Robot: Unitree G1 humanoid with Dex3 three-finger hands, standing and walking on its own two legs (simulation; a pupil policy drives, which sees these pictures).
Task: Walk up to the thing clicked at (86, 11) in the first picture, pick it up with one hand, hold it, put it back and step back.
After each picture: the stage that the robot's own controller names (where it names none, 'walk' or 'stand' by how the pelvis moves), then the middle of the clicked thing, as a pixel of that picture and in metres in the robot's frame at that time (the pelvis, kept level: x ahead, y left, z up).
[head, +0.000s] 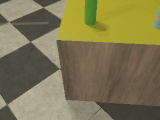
stand; (91, 3) +0.86 -0.05 +0.05
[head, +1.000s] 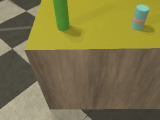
walk; (60, 6) +0.76 +0.15 +0.08
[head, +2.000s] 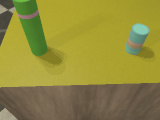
rise first; (32, 27) +0.54 +0.20 +0.09
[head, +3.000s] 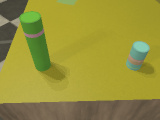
stand; (37, 44) +0.50 +0.19 +0.07
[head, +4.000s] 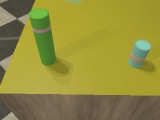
stand; (44, 40) +0.54 +0.17 +0.05
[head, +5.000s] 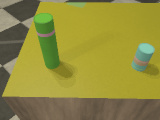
stand; (48, 44) +0.54 +0.16 +0.05
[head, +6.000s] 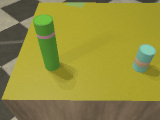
stand; (48, 45) +0.52 +0.15 +0.05
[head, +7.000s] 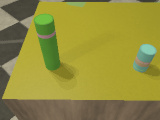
stand; (49, 45) +0.52 +0.15 +0.05
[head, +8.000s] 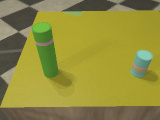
rise first; (47, 52) +0.51 +0.17 +0.05
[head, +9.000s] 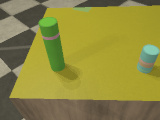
go down; (53, 47) +0.53 +0.16 +0.05
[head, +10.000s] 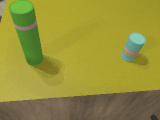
go down; (29, 37) +0.51 +0.16 +0.07
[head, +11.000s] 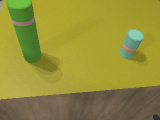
go down; (27, 34) +0.52 +0.16 +0.08
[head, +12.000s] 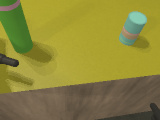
close in; (13, 20) +0.52 +0.18 +0.11
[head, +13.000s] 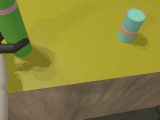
lift; (11, 24) +0.50 +0.17 +0.12
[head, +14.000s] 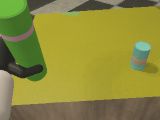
lift; (25, 47) +0.33 +0.15 +0.25
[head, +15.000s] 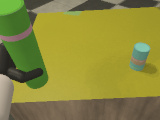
hold; (25, 51) +0.32 +0.16 +0.24
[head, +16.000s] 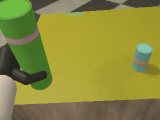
hold; (30, 53) +0.31 +0.14 +0.24
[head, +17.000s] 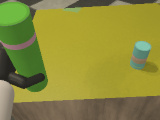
crouch; (26, 56) +0.31 +0.15 +0.23
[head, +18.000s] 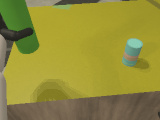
crouch; (15, 13) +0.45 +0.17 +0.26
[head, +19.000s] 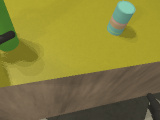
lower; out of the picture +0.52 +0.18 +0.11
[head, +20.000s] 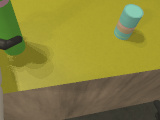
lower; (2, 19) +0.50 +0.17 +0.12
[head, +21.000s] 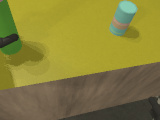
lower; out of the picture +0.51 +0.18 +0.12
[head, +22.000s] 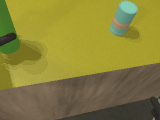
lower; out of the picture +0.51 +0.18 +0.13
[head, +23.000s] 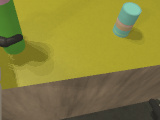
loosen; (4, 17) +0.51 +0.17 +0.12
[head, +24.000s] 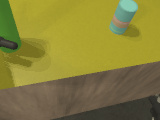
withdraw; out of the picture +0.52 +0.17 +0.13
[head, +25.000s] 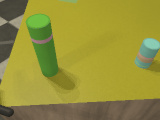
sink last; (45, 49) +0.46 +0.15 +0.09
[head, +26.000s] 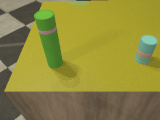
stand; (50, 42) +0.52 +0.17 +0.09
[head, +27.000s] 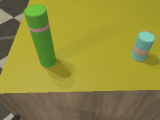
stand; (42, 40) +0.50 +0.16 +0.09
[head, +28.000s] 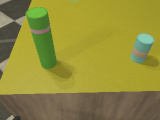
stand; (43, 41) +0.51 +0.16 +0.09
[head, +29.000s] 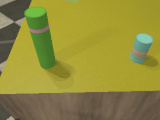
stand; (42, 41) +0.51 +0.16 +0.09
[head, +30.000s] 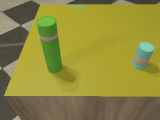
stand; (51, 47) +0.52 +0.15 +0.06
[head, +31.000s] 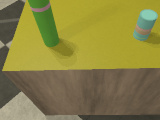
walk; (45, 20) +0.58 +0.16 +0.07
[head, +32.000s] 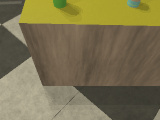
walk; out of the picture +0.82 +0.12 +0.08
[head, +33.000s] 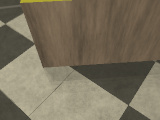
stand; out of the picture +1.13 +0.23 +0.07
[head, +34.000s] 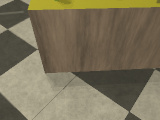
stand; out of the picture +1.13 +0.18 +0.06
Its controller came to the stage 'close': yes
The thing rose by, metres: 0.20
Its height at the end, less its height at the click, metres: +0.00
